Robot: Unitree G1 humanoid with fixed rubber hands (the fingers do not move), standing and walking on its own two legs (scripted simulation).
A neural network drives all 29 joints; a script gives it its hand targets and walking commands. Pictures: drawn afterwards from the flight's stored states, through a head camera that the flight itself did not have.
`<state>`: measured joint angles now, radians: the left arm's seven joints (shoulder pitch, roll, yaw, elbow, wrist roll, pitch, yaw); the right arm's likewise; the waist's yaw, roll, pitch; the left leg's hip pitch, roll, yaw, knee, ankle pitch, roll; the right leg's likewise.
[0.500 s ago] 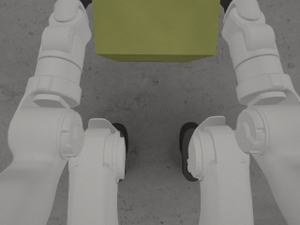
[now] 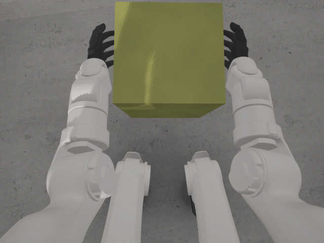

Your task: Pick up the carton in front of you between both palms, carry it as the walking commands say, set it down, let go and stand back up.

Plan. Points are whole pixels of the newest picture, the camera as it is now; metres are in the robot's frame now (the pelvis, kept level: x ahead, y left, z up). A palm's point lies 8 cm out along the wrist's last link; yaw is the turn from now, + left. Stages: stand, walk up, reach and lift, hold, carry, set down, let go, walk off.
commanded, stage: reach and lift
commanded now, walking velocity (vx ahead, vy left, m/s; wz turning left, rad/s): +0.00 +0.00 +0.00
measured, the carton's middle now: (166, 73) +0.52 +0.00 -0.13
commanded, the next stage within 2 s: none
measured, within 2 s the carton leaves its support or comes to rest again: neither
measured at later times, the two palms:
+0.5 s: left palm (64, 43) +0.47 +0.15 +0.09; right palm (280, 40) +0.48 -0.15 +0.09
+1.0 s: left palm out of the picture +0.43 +0.15 +0.24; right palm out of the picture +0.43 -0.15 +0.24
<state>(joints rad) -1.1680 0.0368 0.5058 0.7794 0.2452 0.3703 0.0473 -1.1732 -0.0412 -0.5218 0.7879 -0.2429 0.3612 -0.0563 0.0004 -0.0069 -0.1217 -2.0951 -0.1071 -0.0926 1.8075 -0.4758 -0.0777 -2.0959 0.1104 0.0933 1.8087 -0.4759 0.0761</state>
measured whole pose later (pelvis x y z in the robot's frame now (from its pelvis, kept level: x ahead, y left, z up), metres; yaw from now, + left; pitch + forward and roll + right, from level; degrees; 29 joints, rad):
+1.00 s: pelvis +0.10 +0.00 +0.26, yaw +0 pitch +17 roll +0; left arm -0.39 -0.13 0.32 0.54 0.21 0.37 0.03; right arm -0.40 0.14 -0.34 0.55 -0.21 0.36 -0.05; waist 0.00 0.00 -0.18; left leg -0.76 -0.06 -0.14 0.82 -0.35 -0.03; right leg -0.76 0.07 0.14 0.82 -0.35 0.03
